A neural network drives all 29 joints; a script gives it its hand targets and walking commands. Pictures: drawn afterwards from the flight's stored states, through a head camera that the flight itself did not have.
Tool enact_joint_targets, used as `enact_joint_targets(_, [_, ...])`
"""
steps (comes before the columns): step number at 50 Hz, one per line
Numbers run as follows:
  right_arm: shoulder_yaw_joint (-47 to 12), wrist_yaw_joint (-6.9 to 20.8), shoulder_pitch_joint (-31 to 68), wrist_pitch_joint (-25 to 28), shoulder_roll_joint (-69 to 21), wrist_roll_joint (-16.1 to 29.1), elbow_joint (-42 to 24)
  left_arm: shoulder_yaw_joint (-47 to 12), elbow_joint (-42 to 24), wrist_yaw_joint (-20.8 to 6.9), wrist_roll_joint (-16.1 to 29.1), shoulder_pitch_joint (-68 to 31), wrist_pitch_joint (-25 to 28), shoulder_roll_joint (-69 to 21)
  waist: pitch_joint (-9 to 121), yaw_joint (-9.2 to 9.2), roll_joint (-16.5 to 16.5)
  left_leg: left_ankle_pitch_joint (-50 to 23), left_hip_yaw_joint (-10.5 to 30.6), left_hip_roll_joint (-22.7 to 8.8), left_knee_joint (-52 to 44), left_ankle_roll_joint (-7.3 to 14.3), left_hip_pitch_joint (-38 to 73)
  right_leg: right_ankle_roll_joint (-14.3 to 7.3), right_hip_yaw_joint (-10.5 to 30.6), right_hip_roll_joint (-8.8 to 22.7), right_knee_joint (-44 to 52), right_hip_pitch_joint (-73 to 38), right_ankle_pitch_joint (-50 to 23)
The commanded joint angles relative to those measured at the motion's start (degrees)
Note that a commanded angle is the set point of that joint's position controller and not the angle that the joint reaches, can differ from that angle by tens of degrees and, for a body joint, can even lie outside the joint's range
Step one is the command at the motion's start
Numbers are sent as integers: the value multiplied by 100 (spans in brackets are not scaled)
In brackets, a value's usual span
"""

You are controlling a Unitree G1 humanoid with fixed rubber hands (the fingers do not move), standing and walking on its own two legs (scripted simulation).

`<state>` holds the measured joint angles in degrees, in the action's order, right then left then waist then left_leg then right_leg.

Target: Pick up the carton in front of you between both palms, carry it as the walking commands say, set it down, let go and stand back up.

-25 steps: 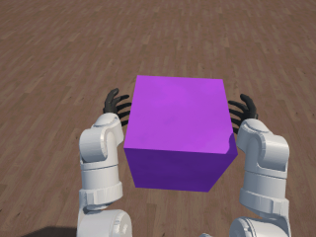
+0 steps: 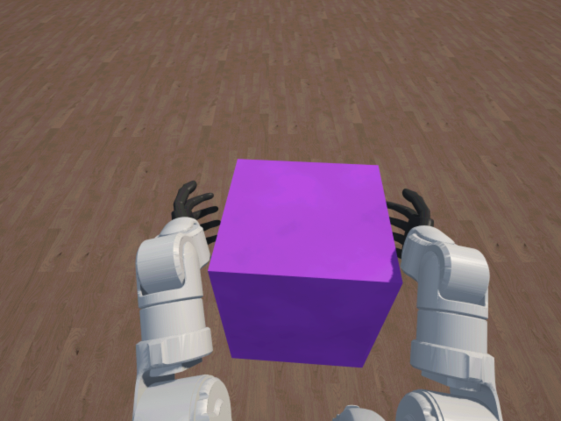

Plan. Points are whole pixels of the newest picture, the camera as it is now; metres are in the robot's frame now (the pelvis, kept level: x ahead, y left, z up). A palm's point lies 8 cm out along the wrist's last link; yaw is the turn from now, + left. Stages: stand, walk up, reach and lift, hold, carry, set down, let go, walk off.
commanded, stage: carry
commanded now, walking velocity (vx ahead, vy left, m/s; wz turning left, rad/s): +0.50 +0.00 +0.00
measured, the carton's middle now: (301, 266) +0.33 -0.02 +0.03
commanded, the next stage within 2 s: none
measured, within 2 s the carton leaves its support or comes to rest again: neither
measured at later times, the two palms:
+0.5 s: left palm (214, 148) +0.56 +0.13 +0.09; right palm (368, 141) +0.59 -0.17 +0.08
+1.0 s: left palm (232, 69) +0.88 +0.12 +0.10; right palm (350, 72) +0.87 -0.18 +0.08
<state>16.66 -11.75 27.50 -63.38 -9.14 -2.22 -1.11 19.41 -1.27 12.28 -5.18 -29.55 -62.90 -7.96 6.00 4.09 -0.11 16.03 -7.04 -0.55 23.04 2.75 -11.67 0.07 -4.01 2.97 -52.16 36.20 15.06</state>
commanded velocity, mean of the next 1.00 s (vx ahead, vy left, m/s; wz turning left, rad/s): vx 0.50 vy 0.00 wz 0.00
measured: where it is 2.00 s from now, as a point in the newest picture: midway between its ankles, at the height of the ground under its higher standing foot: (285, 197)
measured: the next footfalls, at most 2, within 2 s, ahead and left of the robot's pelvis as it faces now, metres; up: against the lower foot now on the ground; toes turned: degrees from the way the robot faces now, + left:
right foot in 0.16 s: +0.29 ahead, -0.12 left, +0.00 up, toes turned -7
left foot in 0.60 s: +0.59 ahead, +0.10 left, +0.00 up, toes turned +12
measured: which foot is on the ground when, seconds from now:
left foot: down 0.00-0.16, up 0.18-0.58, down 0.60-1.00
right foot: up 0.00-0.14, down 0.16-0.64, up 0.66-1.00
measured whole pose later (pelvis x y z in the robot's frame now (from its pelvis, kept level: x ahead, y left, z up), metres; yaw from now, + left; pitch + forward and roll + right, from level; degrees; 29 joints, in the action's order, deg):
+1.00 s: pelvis +0.66 -0.03 +0.00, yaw -1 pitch +3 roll +1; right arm 1.4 -9.1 -4.9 -66.3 -7.7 -0.4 -28.8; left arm 3.1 -31.2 7.9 -1.0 5.7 -65.9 -7.9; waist 9.2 1.3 0.5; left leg 17.6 -12.6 -3.0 15.0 -1.5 0.1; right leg 1.2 -10.2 5.9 -29.0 29.7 4.2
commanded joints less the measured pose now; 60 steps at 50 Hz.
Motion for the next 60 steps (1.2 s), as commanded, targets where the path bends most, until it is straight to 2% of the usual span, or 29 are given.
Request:
enact_joint_targets(1, [-3570,177,3499,337,-4233,1092,-613,-3102,169,-80,698,-2621,181,-4264,1246,-119,783,-2064,1070,-1274,-824,531,1573,26,-268,-65,1316,164,-507])
enact_joint_targets(5, [-3588,243,2377,484,-4588,927,-517,-3732,-468,-200,945,-2325,375,-4497,1248,-245,1232,-3309,447,-1086,-659,272,1831,-170,-672,-319,2292,-620,-1190])
enact_joint_targets(7, [-3711,220,1756,482,-4412,826,-682,-3842,-578,-262,1003,-1649,376,-4399,1531,-476,931,-4393,139,-1178,424,-14,1478,-294,-719,-336,2706,-2127,-1182])
enact_joint_targets(8, [-3798,228,1389,465,-4332,704,-785,-3880,-722,-265,920,-1386,416,-4339,2049,-534,671,-3961,-251,-840,1503,-269,1073,-352,-577,-256,2890,-3274,-986])
enact_joint_targets(9, [-3940,246,1246,463,-4414,796,-1207,-3978,-875,-310,1026,-1053,421,-4451,2541,-623,-457,-2414,-131,-440,3098,-475,-344,-822,1297,898,2842,-4772,-1112])
enact_joint_targets(10, [-4247,293,1315,439,-4567,944,-1630,-4061,-975,-348,1073,-590,414,-4481,2467,-581,-1694,963,84,204,3956,-517,-2184,-1301,3144,1797,3219,-5729,-1563])
enact_joint_targets(11, [-4238,338,1102,441,-4641,1173,-1926,-4137,-1618,-362,1234,-565,406,-4472,2639,-641,-1365,1370,468,302,4936,-417,-3066,-1733,3433,2111,3368,-6330,-1959])
enact_joint_targets(12, [-4203,358,772,438,-4656,1141,-1987,-4290,-1759,-393,1196,-210,375,-4520,2525,-567,-982,1073,872,-240,5082,-320,-2943,-1497,2953,2127,3297,-5552,-1746])
enact_joint_targets(15, [-4567,497,189,524,-5072,1156,-2612,-4573,-2541,-611,1500,66,480,-5186,2008,-567,-333,208,715,-510,3711,-350,-2475,-829,1652,1525,3690,-4517,-2268])
enact_joint_targets(18, [-4541,504,-747,567,-5034,1098,-2887,-4872,-3087,-736,1726,673,434,-4973,1773,-563,-586,530,383,-376,2595,-367,-2361,-942,1069,1503,3911,-4243,-2252])
enact_joint_targets(23, [-4569,424,-1389,434,-4237,983,-3499,-5152,-3617,-787,1790,1488,287,-4266,1201,-582,-717,-545,-149,-160,1063,-317,-2245,-737,207,1147,3748,-4438,-3410])
enact_joint_targets(27, [-4575,326,-1446,64,-3320,920,-3499,-4860,-3510,-622,1594,1708,-23,-3245,286,-519,-1184,-985,-647,-134,573,-147,-1613,-562,-241,1021,3691,-3664,-2994])
enact_joint_targets(29, [-4418,235,-1604,-97,-2857,977,-3503,-4643,-3443,-518,1546,1769,-212,-2934,710,-351,-618,-636,-1020,205,349,2,-95,-343,-643,796,2354,-3250,-3794])
enact_joint_targets(30, [-4409,195,-1622,-184,-2922,1033,-3463,-4554,-3561,-441,1474,1910,-265,-2623,864,-287,-697,-339,-546,-197,483,176,1089,-154,-761,615,1540,-2174,-3218])
enact_joint_targets(31, [-4255,150,-1642,-254,-2667,945,-3418,-4528,-3652,-399,1473,1726,-349,-2645,1200,-229,453,352,1556,-1442,37,617,1954,25,-786,163,-111,-857,-1963])
enact_joint_targets(32, [-4094,122,-1712,-307,-2624,923,-3193,-4593,-3642,-338,1419,1570,-450,-2448,1110,-224,1857,-127,3822,-2428,-1017,1217,2397,167,-385,-473,-1456,351,980])
enact_joint_targets(33, [-4121,129,-1532,-348,-2726,1079,-3362,-4654,-3583,-326,1539,1556,-479,-2752,1106,-215,1386,-690,3570,-2386,-1065,1322,2089,1,252,-152,-2427,500,1132])
enact_joint_targets(34, [-4192,160,-1364,-371,-2933,1118,-3280,-4536,-3419,-314,1491,1423,-487,-2843,1058,-183,1186,-1089,2925,-2496,-902,1329,2016,8,284,94,-2538,975,1378])
enact_joint_targets(36, [-4368,318,-991,-307,-3436,1321,-3339,-4502,-3302,-380,1397,1444,-400,-3275,833,-362,-40,-190,2270,-2132,-1251,737,582,-126,525,560,-1522,105,489])
enact_joint_targets(39, [-4796,491,-774,-228,-3721,1346,-3341,-4401,-3021,-454,1116,1576,-269,-3680,624,-425,546,514,893,-1795,-1707,333,-77,-3,-21,396,493,-577,182])
enact_joint_targets(42, [-4631,549,-999,-175,-3677,1342,-3244,-4597,-3021,-465,1147,1566,-225,-3697,430,-364,879,187,490,-1586,-1759,367,136,27,-344,291,1539,-682,-611])
enact_joint_targets(48, [-4535,444,-1315,-186,-3342,1083,-3227,-4620,-3375,-467,1215,1489,-227,-3327,109,-315,482,274,193,-1596,-1824,403,668,151,-637,243,2236,-541,-1276])
enact_joint_targets(49, [-4476,373,-1332,-196,-3264,1016,-3287,-4590,-3287,-466,1307,1596,-263,-3371,180,-373,752,77,67,-1561,-1572,199,790,114,-528,410,2401,-904,-1201])
enact_joint_targets(52, [-4342,265,-1556,-225,-3074,910,-3125,-4494,-3129,-422,1261,1905,-278,-3107,506,-488,535,-1544,-517,-1146,325,26,425,-80,-1118,-93,2680,-2414,-317])
enact_joint_targets(53, [-4388,257,-1617,-234,-3001,886,-3125,-4540,-3070,-400,1251,1945,-275,-2996,867,-585,-197,-1513,-657,-797,1922,-204,-575,-309,-8,497,2825,-3687,244])
enact_joint_targets(54, [-4285,233,-1650,-272,-2885,881,-3189,-4449,-2832,-362,1159,2196,-256,-2976,1249,-600,-1828,108,-561,-192,3539,-471,-1871,-715,2346,1839,3710,-4526,548])
enact_joint_targets(55, [-4495,280,-1602,-242,-3011,1070,-3446,-4436,-2935,-380,1268,2214,-207,-3155,1305,-606,-1986,1183,-60,-2,4454,-396,-2881,-1207,3271,2103,4073,-4935,-211])
enact_joint_targets(57, [-4613,359,-1453,-135,-3668,1088,-3281,-4608,-3447,-492,1411,1696,-91,-3713,1423,-568,-414,767,581,-603,4854,-214,-2922,-1098,2153,2067,3776,-4490,-1470])
enact_joint_targets(60, [-4535,477,-1486,128,-4222,963,-3217,-5006,-3382,-706,1578,1503,95,-4189,1255,-500,-427,-112,662,-852,4211,-218,-2330,-547,1131,1737,4197,-3518,-766])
